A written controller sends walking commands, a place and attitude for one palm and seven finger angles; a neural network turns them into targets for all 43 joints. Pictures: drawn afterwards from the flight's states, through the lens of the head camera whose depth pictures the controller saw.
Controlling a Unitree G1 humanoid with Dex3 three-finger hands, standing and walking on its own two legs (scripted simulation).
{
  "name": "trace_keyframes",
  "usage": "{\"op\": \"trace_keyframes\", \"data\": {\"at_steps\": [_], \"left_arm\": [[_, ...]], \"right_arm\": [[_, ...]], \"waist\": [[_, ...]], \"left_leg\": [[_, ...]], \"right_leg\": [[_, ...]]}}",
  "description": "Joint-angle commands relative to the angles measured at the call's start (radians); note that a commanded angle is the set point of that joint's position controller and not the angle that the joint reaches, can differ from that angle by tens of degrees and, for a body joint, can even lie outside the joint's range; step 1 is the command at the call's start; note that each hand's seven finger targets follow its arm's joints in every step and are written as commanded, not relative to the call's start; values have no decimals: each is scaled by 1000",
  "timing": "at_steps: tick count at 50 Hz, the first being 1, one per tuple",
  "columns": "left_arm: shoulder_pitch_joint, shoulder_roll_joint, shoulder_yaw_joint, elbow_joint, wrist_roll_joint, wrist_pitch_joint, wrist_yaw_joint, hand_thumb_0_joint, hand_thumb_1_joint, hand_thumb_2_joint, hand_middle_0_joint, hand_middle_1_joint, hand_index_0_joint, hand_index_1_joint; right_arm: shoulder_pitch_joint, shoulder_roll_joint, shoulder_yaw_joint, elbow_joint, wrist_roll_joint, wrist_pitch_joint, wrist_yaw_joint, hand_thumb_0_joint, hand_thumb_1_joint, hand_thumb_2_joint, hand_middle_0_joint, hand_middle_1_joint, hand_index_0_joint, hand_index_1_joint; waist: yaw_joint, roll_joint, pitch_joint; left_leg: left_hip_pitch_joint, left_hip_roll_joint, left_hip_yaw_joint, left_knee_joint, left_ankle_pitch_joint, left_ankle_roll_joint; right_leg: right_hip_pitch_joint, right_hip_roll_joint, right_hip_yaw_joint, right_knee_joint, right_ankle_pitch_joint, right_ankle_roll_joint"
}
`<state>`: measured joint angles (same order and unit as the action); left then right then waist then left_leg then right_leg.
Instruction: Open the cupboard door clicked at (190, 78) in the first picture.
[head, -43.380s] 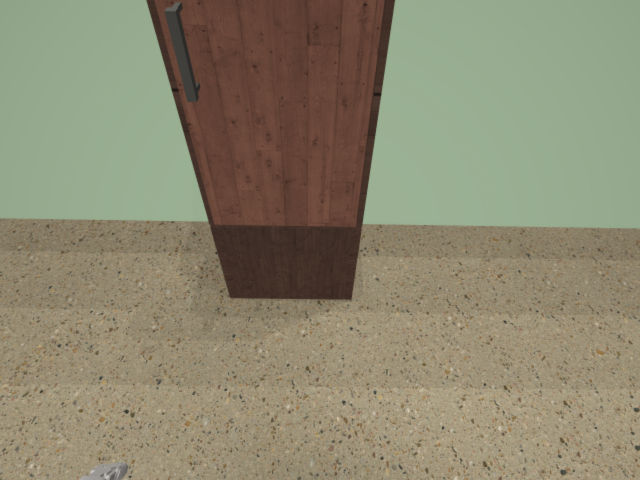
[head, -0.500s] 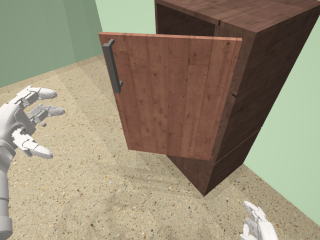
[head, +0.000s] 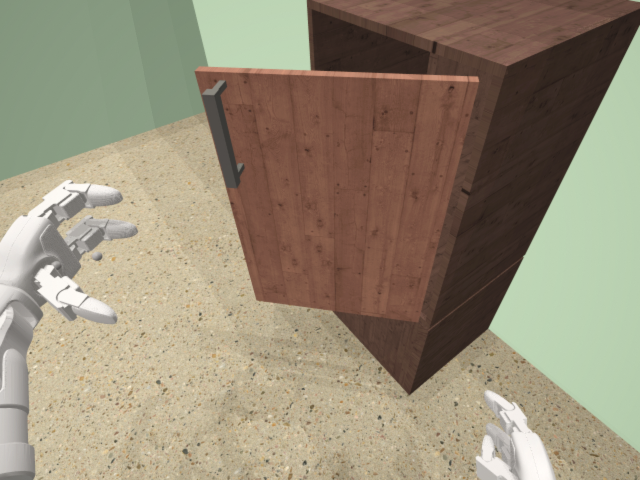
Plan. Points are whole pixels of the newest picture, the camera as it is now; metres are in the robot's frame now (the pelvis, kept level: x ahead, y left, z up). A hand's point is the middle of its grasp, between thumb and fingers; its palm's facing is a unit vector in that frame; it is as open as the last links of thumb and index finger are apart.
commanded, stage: move the hooked fingers beside the handle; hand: left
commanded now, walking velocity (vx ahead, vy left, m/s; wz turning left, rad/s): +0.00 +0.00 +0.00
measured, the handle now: (227, 136) +0.58 +0.21 +0.15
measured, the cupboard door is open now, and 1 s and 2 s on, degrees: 43 43 43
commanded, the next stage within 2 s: none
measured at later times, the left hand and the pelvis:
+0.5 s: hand (132, 213) +0.37 +0.27 +0.17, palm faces -0.02 -1.00 -0.05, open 14.0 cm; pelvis +0.00 +0.01 +0.00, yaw -1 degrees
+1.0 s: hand (170, 174) +0.45 +0.25 +0.17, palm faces -0.06 -1.00 -0.02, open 14.0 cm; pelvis +0.01 +0.02 +0.00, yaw -1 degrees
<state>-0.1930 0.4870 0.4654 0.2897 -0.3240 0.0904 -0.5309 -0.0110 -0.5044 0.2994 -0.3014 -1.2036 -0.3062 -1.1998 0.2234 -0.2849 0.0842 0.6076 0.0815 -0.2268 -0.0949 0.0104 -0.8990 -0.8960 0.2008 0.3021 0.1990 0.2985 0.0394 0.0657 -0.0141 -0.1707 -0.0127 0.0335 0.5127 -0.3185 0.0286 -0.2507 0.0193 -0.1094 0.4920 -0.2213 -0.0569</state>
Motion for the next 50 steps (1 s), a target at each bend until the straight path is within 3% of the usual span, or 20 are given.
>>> {"op": "trace_keyframes", "data": {"at_steps": [1,5,9,11,13,15,18,23,26,28,30,31,34,36,38,41,43,47,49,50], "left_arm": [[-373,298,72,-182,-25,-72,9,0,-500,300,-300,-1200,-300,-1200],[-511,282,14,-102,2,-84,24,0,-500,300,-300,-1200,-300,-1200],[-595,306,9,-66,21,-106,34,0,-500,300,-300,-1200,-300,-1200],[-572,350,54,-15,22,-110,40,0,-500,300,-300,-1200,-300,-1200],[-557,331,52,12,19,-111,37,0,-500,300,-300,-1200,-300,-1200],[-557,333,52,57,27,-105,37,0,-500,300,-300,-1200,-300,-1200],[-547,365,78,110,31,-98,33,0,-500,300,-300,-1200,-300,-1200],[-674,395,71,102,40,-130,30,0,-500,300,-300,-1200,-300,-1200],[-722,385,47,151,42,-148,24,0,-500,300,-300,-1200,-300,-1200],[-774,399,44,183,51,-156,19,0,-500,300,-300,-1200,-300,-1200],[-824,374,7,212,59,-167,18,0,-500,300,-300,-1200,-300,-1200],[-839,369,-5,228,60,-172,20,0,-500,300,-300,-1200,-300,-1200],[-874,396,10,300,66,-180,24,0,-500,300,-300,-1200,-300,-1200],[-912,366,-28,330,73,-191,25,0,-500,300,-300,-1200,-300,-1200],[-934,403,-4,384,84,-196,32,0,-500,300,-300,-1200,-300,-1200],[-951,406,-5,428,91,-216,42,0,-500,300,-300,-1200,-300,-1200],[-975,415,5,423,97,-231,48,0,-500,300,-300,-1200,-300,-1200],[-994,421,5,494,109,-240,55,0,-500,300,-300,-1200,-300,-1200],[-1032,477,43,542,120,-247,60,0,-500,300,-300,-1200,-300,-1200],[-1052,467,26,547,126,-255,57,0,-500,300,-300,-1200,-300,-1200]], "right_arm": [[-103,-118,-46,-151,4,-59,-11,0,-900,-900,200,300,200,300],[-84,-127,-49,-128,10,-63,-28,0,-900,-900,200,300,200,300],[-72,-128,-47,-124,5,-63,-30,0,-900,-900,200,300,200,300],[-60,-135,-47,-121,-2,-59,-25,0,-900,-900,200,300,200,300],[-57,-134,-51,-124,-2,-55,-19,0,-900,-900,200,300,200,300],[-48,-140,-52,-123,-1,-49,-14,0,-900,-900,200,300,200,300],[-33,-151,-59,-129,-1,-37,-7,0,-900,-900,200,300,200,300],[1,-158,-66,-122,0,-26,-12,0,-900,-900,200,300,200,300],[24,-165,-70,-108,-1,-23,-16,0,-900,-900,200,300,200,300],[37,-168,-70,-96,1,-18,-19,0,-900,-900,200,300,200,300],[48,-170,-71,-88,2,-17,-22,0,-900,-900,200,300,200,300],[55,-172,-73,-83,0,-14,-21,0,-900,-900,200,300,200,300],[78,-178,-71,-68,-2,-6,-21,0,-900,-900,200,300,200,300],[93,-181,-74,-64,-3,-2,-18,0,-900,-900,200,300,200,300],[111,-185,-72,-56,-5,5,-16,0,-900,-900,200,300,200,300],[136,-189,-77,-51,-11,19,-11,0,-900,-900,200,300,200,300],[144,-187,-78,-53,-14,26,-7,0,-900,-900,200,300,200,300],[170,-192,-81,-45,-15,51,-2,0,-900,-900,200,300,200,300],[187,-197,-82,-36,-19,61,-2,0,-900,-900,200,300,200,300],[193,-197,-82,-36,-19,66,-2,0,-900,-900,200,300,200,300]], "waist": [[-18,3,-156],[-49,6,-155],[-44,30,-221],[-23,-10,-235],[-19,-16,-261],[-19,2,-237],[-15,-44,-236],[-43,-4,-275],[-57,-29,-279],[-66,23,-274],[-78,40,-275],[-84,6,-278],[-86,18,-285],[-94,-5,-289],[-93,6,-299],[-94,-28,-320],[-93,-1,-357],[-104,-18,-329],[-107,-18,-330],[-113,-2,-338]], "left_leg": [[-39,5,-67,-71,194,10],[-31,6,-77,-79,142,12],[-8,4,-86,-82,182,9],[-29,4,-86,-82,225,7],[-33,3,-75,-77,259,10],[-49,4,-73,-80,265,5],[-83,5,-62,-76,260,11],[-55,9,-60,-65,278,12],[-51,11,-58,-58,272,15],[-58,7,-59,-59,256,13],[-41,8,-70,-61,243,10],[-37,12,-66,-55,258,13],[-55,9,-75,-56,266,8],[-46,14,-77,-53,278,8],[-57,11,-80,-52,288,5],[-59,18,-78,-46,321,3],[-45,16,-77,-41,366,0],[-64,20,-73,-39,376,0],[-93,18,-71,-36,353,3],[-96,17,-71,-36,353,1]], "right_leg": [[103,-38,114,-74,135,34],[54,-35,99,-81,61,33],[83,-36,93,-67,103,23],[125,-36,90,-56,154,19],[140,-41,94,-44,211,21],[124,-43,86,-39,218,17],[132,-44,95,-36,225,22],[117,-41,100,-33,241,22],[103,-40,105,-36,234,23],[88,-41,107,-38,218,22],[51,-39,97,-40,186,18],[54,-40,100,-40,202,19],[49,-38,94,-34,208,16],[33,-38,91,-30,213,16],[35,-37,92,-26,223,14],[41,-39,90,-19,250,16],[54,-38,93,-10,291,17],[32,-35,93,-9,299,20],[37,-36,96,-6,295,21],[34,-37,96,-3,294,20]]}}
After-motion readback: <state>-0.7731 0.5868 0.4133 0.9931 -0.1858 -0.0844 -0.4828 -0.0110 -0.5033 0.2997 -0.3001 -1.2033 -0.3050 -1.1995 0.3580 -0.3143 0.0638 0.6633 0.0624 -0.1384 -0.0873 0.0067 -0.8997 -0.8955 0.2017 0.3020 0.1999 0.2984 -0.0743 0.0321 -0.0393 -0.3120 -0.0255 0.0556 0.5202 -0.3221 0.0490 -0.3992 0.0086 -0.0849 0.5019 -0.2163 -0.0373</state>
